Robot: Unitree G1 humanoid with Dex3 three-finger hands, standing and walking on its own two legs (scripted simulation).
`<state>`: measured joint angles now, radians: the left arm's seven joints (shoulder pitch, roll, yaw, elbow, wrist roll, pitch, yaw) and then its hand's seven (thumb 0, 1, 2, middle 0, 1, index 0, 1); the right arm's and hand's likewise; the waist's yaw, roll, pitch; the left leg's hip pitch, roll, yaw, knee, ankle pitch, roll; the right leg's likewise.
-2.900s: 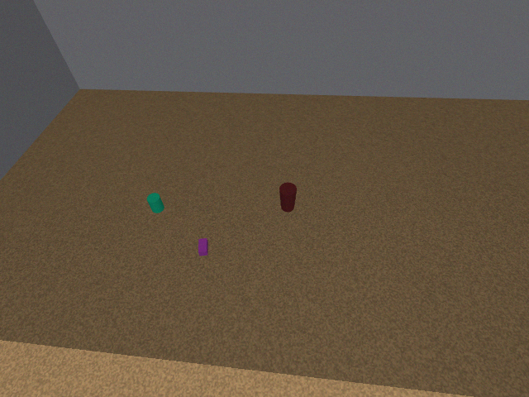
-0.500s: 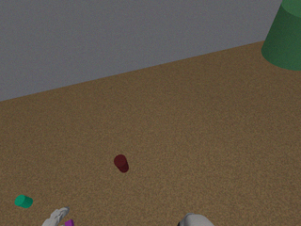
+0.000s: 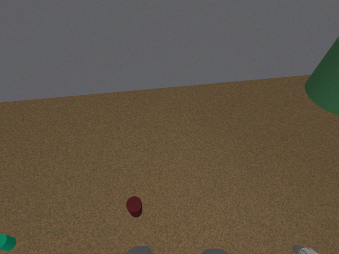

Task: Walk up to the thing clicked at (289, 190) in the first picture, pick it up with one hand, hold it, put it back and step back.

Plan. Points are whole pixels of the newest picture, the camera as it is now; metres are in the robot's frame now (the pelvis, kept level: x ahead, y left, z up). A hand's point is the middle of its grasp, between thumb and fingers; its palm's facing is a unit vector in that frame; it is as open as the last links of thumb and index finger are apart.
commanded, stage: walk up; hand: left
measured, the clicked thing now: (135, 208) +0.42 +0.19 -0.69
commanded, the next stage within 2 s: stand in 1.44 s
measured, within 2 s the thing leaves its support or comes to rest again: neither
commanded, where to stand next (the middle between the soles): +0.09 -0.02 m, yaw +0 degrees
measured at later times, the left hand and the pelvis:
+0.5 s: hand out of the picture +0.13 +0.24 -0.14, palm faces -0.05 -0.91 -0.40, open 7.4 cm; pelvis +0.05 -0.02 +0.00, yaw -1 degrees
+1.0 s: hand (87, 247) +0.16 +0.23 -0.14, palm faces -0.05 -0.94 -0.32, open 7.4 cm; pelvis +0.06 -0.01 +0.02, yaw -1 degrees
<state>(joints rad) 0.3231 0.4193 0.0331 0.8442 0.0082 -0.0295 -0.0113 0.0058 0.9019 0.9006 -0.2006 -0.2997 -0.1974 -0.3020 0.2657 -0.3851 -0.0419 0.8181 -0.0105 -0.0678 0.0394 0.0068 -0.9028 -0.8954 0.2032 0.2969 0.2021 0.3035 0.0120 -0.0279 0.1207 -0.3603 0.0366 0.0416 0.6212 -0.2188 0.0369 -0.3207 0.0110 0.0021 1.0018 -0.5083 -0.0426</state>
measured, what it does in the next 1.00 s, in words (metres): steps on the spot: right foot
